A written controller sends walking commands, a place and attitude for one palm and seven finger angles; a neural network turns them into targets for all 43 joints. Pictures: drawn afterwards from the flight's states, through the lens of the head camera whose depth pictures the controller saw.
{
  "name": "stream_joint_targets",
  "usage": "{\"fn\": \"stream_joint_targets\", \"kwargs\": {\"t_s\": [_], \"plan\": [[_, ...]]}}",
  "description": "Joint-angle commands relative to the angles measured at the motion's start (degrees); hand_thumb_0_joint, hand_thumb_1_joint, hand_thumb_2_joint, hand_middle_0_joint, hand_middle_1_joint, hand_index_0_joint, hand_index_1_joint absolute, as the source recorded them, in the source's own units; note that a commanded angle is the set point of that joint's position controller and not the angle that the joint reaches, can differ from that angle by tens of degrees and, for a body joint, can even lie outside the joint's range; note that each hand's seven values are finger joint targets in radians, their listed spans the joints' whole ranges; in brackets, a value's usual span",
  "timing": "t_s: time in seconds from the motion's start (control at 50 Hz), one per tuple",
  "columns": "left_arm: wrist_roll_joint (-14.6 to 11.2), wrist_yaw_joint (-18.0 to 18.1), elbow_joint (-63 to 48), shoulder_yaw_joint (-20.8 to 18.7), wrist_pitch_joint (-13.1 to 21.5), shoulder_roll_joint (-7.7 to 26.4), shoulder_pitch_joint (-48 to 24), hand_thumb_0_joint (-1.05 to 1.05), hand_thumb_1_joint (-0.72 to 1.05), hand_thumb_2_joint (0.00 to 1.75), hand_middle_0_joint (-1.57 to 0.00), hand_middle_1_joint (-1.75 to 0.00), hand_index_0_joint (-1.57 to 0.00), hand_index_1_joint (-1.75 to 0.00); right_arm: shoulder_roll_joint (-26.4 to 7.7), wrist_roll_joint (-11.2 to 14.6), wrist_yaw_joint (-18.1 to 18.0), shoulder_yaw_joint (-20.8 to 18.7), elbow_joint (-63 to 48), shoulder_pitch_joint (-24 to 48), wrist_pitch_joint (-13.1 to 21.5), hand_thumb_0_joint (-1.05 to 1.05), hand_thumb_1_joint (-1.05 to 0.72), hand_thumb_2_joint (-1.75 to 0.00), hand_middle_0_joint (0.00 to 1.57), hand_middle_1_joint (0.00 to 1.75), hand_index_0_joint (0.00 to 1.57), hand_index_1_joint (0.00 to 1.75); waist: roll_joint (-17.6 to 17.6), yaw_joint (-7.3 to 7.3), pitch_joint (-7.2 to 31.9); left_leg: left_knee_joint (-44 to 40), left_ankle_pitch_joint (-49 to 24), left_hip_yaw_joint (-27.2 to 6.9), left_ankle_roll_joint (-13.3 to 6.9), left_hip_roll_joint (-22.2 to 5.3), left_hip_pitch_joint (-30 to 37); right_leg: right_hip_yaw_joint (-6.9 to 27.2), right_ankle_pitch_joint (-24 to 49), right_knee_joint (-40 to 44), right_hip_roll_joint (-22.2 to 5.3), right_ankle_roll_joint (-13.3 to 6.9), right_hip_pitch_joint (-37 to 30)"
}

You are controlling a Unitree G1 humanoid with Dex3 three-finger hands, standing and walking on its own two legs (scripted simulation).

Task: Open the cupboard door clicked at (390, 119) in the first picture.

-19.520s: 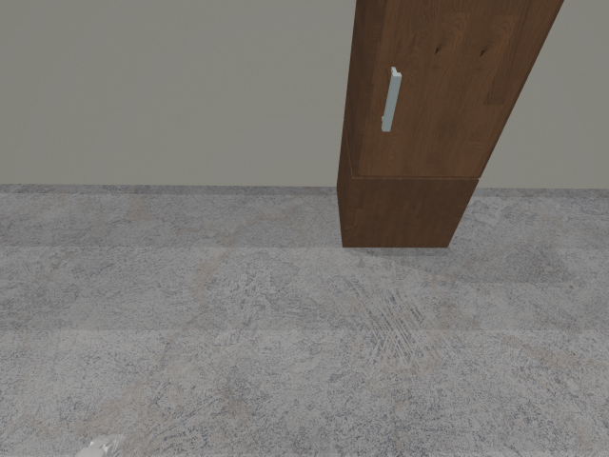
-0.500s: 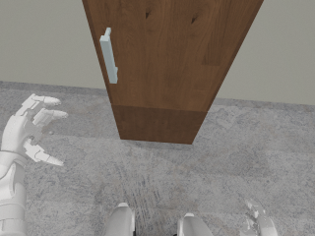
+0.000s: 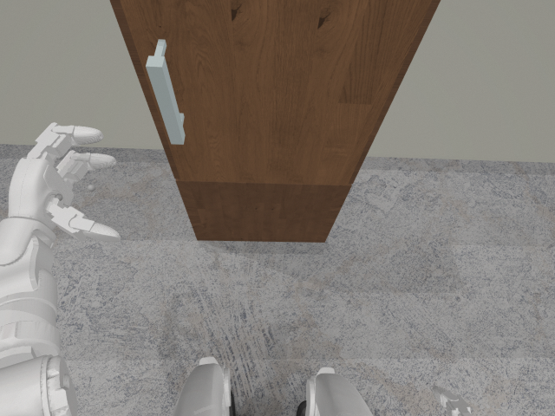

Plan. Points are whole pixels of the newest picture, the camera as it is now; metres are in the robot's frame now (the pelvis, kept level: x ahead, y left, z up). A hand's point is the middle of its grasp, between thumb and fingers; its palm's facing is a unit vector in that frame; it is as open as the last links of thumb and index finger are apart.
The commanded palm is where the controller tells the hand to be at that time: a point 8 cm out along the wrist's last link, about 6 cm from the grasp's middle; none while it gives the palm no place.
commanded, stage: move the hooked fingers beside the handle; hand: left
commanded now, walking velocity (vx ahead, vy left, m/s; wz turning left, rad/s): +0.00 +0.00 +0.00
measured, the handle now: (170, 96) +0.60 +0.18 +0.04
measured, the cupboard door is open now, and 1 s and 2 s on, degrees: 0 0 0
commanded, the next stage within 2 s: slide the fingers in behind the handle in 1.62 s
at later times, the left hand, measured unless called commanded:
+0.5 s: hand (109, 141) +0.49 +0.25 +0.06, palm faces +0.00 -1.00 -0.02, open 14.0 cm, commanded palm +0.48 +0.29 +0.05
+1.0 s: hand (119, 113) +0.56 +0.25 +0.04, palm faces -0.02 -1.00 -0.03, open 14.0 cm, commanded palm +0.54 +0.27 +0.04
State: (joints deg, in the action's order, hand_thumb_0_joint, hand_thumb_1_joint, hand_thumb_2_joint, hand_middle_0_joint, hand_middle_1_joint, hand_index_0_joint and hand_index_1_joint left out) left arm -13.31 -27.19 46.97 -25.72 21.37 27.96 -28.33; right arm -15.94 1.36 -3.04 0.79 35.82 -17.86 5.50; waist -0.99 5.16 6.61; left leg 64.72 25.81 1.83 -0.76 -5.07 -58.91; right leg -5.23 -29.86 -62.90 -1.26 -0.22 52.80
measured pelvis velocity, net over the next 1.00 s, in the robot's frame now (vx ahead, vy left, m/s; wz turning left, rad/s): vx -0.01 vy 0.01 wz -0.06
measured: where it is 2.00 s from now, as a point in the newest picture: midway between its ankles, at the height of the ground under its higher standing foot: outside the picture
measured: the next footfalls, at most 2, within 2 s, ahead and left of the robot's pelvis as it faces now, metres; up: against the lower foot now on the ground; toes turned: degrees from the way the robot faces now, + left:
none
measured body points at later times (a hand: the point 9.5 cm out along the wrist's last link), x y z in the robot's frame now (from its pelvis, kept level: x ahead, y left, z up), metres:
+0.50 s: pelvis -0.01 +0.00 -0.02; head +0.14 +0.02 +0.41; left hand +0.48 +0.30 +0.06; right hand +0.02 -0.28 -0.12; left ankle +0.04 +0.11 -0.65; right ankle +0.00 -0.12 -0.65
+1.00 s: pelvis -0.01 +0.01 -0.03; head +0.19 +0.04 +0.37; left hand +0.55 +0.30 +0.05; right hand -0.04 -0.26 -0.12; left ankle +0.04 +0.11 -0.65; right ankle +0.00 -0.12 -0.65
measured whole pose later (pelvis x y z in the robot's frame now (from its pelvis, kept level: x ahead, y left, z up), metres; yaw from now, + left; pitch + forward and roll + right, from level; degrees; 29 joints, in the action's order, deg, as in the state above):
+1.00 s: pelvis -0.01 +0.01 -0.03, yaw -4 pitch +30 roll -6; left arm -1.9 -24.3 69.9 -31.0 17.4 46.8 -61.7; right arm -16.1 -1.1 -1.4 4.1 34.3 -22.3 -2.9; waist -2.3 14.1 5.0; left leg 73.2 27.2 0.5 -1.8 -7.1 -76.4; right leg -5.6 -29.5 -68.6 0.6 0.4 69.1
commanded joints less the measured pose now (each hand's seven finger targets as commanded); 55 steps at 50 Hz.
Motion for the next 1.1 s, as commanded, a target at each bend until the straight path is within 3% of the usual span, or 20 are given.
{"fn": "stream_joint_targets", "kwargs": {"t_s": [0.0, 0.12, 0.18, 0.3, 0.4, 0.5, 0.54, 0.56, 0.6, 0.62, 0.66, 0.7, 0.8, 0.84, 0.92, 0.94, 0.98, 1.02, 1.04, 1.08], "plan": [[-0.43, 1.0, -8.28, -5.26, 3.56, 18.06, -17.24, 0.0, -0.5, 0.3, -0.3, -1.2, -0.3, -1.2, -9.8, -0.09, -0.27, -3.85, -4.97, -6.07, 0.53, 0.0, -0.9, -0.9, 0.2, 0.3, 0.2, 0.3, -5.68, -1.0, 24.93, -6.72, -20.27, -3.9, -0.9, 2.83, 23.42, 2.59, 18.51, 7.87, 2.8, -0.86, -5.99], [0.96, 1.2, -3.06, -2.27, 4.74, 16.49, -26.31, 0.0, -0.5, 0.3, -0.3, -1.2, -0.3, -1.2, -9.82, -0.13, -0.12, -3.77, -3.86, -7.0, -1.17, 0.0, -0.9, -0.9, 0.2, 0.3, 0.2, 0.3, -5.65, 1.38, 22.88, -5.73, -16.87, -4.24, -1.08, 2.56, 22.3, 2.62, 15.16, 7.71, 3.04, -0.77, -1.54], [1.69, 1.21, 0.49, -2.37, 5.52, 18.27, -32.2, 0.0, -0.5, 0.3, -0.3, -1.2, -0.3, -1.2, -10.27, -0.16, -0.43, -3.54, -3.03, -7.64, -1.86, 0.0, -0.9, -0.9, 0.2, 0.3, 0.2, 0.3, -4.98, 2.49, 22.83, -4.95, -14.31, -4.45, -1.31, 2.46, 20.85, 2.93, 12.78, 7.52, 3.15, -0.71, 0.17], [3.5, 1.62, 2.86, -3.8, 6.08, 23.03, -38.36, 0.0, -0.5, 0.3, -0.3, -1.2, -0.3, -1.2, -10.54, -0.56, -0.4, -2.99, -2.62, -8.87, -3.07, 0.0, -0.9, -0.9, 0.2, 0.3, 0.2, 0.3, -9.27, 2.41, 27.73, -3.37, -16.4, -5.01, -1.14, 2.32, 21.91, 3.11, 13.37, 6.03, 3.23, -0.94, 1.25], [4.53, 2.32, 7.29, -5.88, 4.42, 27.53, -42.11, 0.0, -0.5, 0.3, -0.3, -1.2, -0.3, -1.2, -11.04, -0.66, -0.43, -2.5, -2.43, -10.07, -4.19, 0.0, -0.9, -0.9, 0.2, 0.3, 0.2, 0.3, -7.6, 3.63, 27.75, -1.81, -15.8, -4.72, -1.52, 2.09, 17.63, 3.46, 13.94, 5.52, 3.53, -0.5, 0.57], [5.78, 2.14, 8.48, -7.35, 3.49, 31.62, -45.17, 0.0, -0.5, 0.3, -0.3, -1.2, -0.3, -1.2, -11.33, -0.97, -0.34, -2.13, -2.61, -11.59, -5.15, 0.0, -0.9, -0.9, 0.2, 0.3, 0.2, 0.3, -8.75, 4.1, 30.24, -0.29, -18.17, -4.57, -1.79, 1.89, 16.17, 3.79, 16.71, 4.59, 3.78, -0.31, -0.23], [6.22, 1.96, 9.42, -6.48, 3.18, 31.02, -45.43, 0.0, -0.5, 0.3, -0.3, -1.2, -0.3, -1.2, -11.3, -1.02, -0.06, -2.04, -2.6, -11.98, -5.48, 0.0, -0.9, -0.9, 0.2, 0.3, 0.2, 0.3, -10.25, 4.42, 29.95, -0.18, -18.63, -4.7, -1.66, 1.75, 16.82, 3.57, 16.59, 4.57, 3.94, -0.42, 1.23], [6.1, 1.7, 9.48, -5.07, 3.21, 29.66, -47.6, 0.0, -0.5, 0.3, -0.3, -1.2, -0.3, -1.2, -11.17, -1.11, 0.0, -1.91, -2.41, -12.16, -5.57, 0.0, -0.9, -0.9, 0.2, 0.3, 0.2, 0.3, -10.75, 5.5, 29.34, 0.26, -18.72, -4.84, -1.84, 1.65, 16.97, 3.5, 16.37, 4.35, 4.05, -0.5, 2.65], [6.49, 1.7, 11.68, -5.82, 2.38, 31.82, -49.94, 0.0, -0.5, 0.3, -0.3, -1.2, -0.3, -1.2, -11.74, -1.05, -0.15, -1.7, -2.1, -12.62, -5.96, 0.0, -0.9, -0.9, 0.2, 0.3, 0.2, 0.3, -9.04, 6.64, 27.9, 0.69, -16.77, -5.05, -1.99, 1.36, 14.77, 3.44, 14.71, 4.58, 4.14, -0.16, 3.78], [6.68, 1.69, 13.71, -6.77, 1.75, 33.34, -49.45, 0.0, -0.5, 0.3, -0.3, -1.2, -0.3, -1.2, -11.95, -0.98, -0.27, -1.5, -2.36, -12.88, -6.1, 0.0, -0.9, -0.9, 0.2, 0.3, 0.2, 0.3, -8.12, 6.43, 27.28, 0.78, -15.45, -5.01, -2.03, 1.46, 12.8, 3.6, 13.82, 4.66, 4.2, -0.15, 3.16], [7.15, 1.6, 13.22, -5.68, 1.49, 33.12, -53.12, 0.0, -0.5, 0.3, -0.3, -1.2, -0.3, -1.2, -11.92, -1.13, -0.32, -1.3, -2.19, -13.36, -6.06, 0.0, -0.9, -0.9, 0.2, 0.3, 0.2, 0.3, -10.11, 7.34, 28.39, 1.36, -16.07, -5.26, -2.19, 1.43, 13.47, 3.36, 13.92, 3.95, 4.21, -0.33, 4.78], [8.21, 1.85, 12.31, -5.34, 1.45, 34.1, -54.67, 0.0, -0.5, 0.3, -0.3, -1.2, -0.3, -1.2, -12.08, -1.44, -0.17, -1.23, -2.06, -14.24, -6.34, 0.0, -0.9, -0.9, 0.2, 0.3, 0.2, 0.3, -13.73, 7.12, 30.78, 1.42, -18.34, -5.92, -1.74, 1.21, 16.94, 2.84, 14.09, 3.54, 4.26, -0.54, 6.78], [9.42, 2.88, 14.01, -4.76, 0.62, 34.78, -59.87, 0.0, -0.5, 0.3, -0.3, -1.2, -0.3, -1.2, -12.5, -1.95, 0.07, -0.79, -1.51, -15.57, -6.77, 0.0, -0.9, -0.9, 0.2, 0.3, 0.2, 0.3, -14.82, 9.22, 30.85, 2.28, -18.07, -7.2, -1.69, 0.69, 18.16, 1.88, 12.5, 2.91, 4.44, -0.57, 11.3], [9.8, 3.11, 15.42, -6.61, -0.31, 37.35, -57.51, 0.0, -0.5, 0.3, -0.3, -1.2, -0.3, -1.2, -12.68, -2.15, 0.1, -0.44, -2.08, -16.07, -7.25, 0.0, -0.9, -0.9, 0.2, 0.3, 0.2, 0.3, -14.27, 8.26, 30.75, 2.1, -18.25, -7.1, -1.69, 0.71, 16.52, 1.65, 12.83, 2.62, 4.43, -0.63, 9.56], [10.59, 3.11, 10.45, -7.18, -0.57, 36.74, -53.65, 0.0, -0.5, 0.3, -0.3, -1.2, -0.3, -1.2, -12.48, -2.73, 0.99, -1.1, -3.01, -16.96, -8.18, 0.0, -0.9, -0.9, 0.2, 0.3, 0.2, 0.3, -18.4, 6.27, 36.5, 1.72, -25.87, -7.77, -1.05, 0.43, 23.56, 0.97, 16.68, 1.92, 4.44, -0.9, 9.71], [10.43, 3.09, 9.97, -7.12, -0.67, 36.06, -52.4, 0.0, -0.5, 0.3, -0.3, -1.2, -0.3, -1.2, -12.41, -2.71, 1.25, -1.18, -3.14, -16.91, -8.43, 0.0, -0.9, -0.9, 0.2, 0.3, 0.2, 0.3, -17.45, 6.01, 36.38, 1.48, -25.98, -7.91, -0.96, 0.41, 23.8, 0.84, 16.89, 2.13, 4.61, -0.9, 9.26], [9.65, 3.29, 7.24, -7.96, -0.28, 36.28, -53.64, 0.0, -0.5, 0.3, -0.3, -1.2, -0.3, -1.2, -12.54, -2.74, 1.4, -1.4, -3.2, -17.08, -8.85, 0.0, -0.9, -0.9, 0.2, 0.3, 0.2, 0.3, -16.6, 6.44, 36.4, 1.03, -27.17, -8.32, -0.98, 0.14, 24.89, 0.73, 17.66, 2.37, 4.73, -0.75, 8.97], [8.69, 3.45, 6.76, -6.82, -0.36, 33.43, -54.46, 0.0, -0.5, 0.3, -0.3, -1.2, -0.3, -1.2, -12.23, -2.5, 1.62, -1.7, -2.89, -16.76, -8.82, 0.0, -0.9, -0.9, 0.2, 0.3, 0.2, 0.3, -15.6, 7.18, 35.2, 0.62, -24.51, -8.06, -1.05, 0.36, 24.33, 0.83, 16.59, 3.42, 4.99, -0.62, 8.96], [8.6, 3.9, 6.3, -8.79, -0.12, 35.87, -55.02, 0.0, -0.5, 0.3, -0.3, -1.2, -0.3, -1.2, -12.38, -2.57, 1.5, -1.66, -2.51, -17.14, -8.87, 0.0, -0.9, -0.9, 0.2, 0.3, 0.2, 0.3, -14.56, 6.91, 34.76, 0.37, -24.16, -8.15, -1.07, 0.28, 23.66, 0.8, 16.48, 3.54, 4.99, -0.61, 7.9], [8.56, 4.44, 4.6, -8.57, 0.64, 35.36, -56.59, 0.0, -0.5, 0.3, -0.3, -1.2, -0.3, -1.2, -12.24, -2.62, 1.6, -1.78, -1.97, -17.34, -8.69, 0.0, -0.9, -0.9, 0.2, 0.3, 0.2, 0.3, -16.31, 7.06, 35.91, 0.17, -25.01, -8.36, -0.97, 0.35, 25.71, 0.88, 16.63, 3.69, 5.08, -0.73, 8.37]]}}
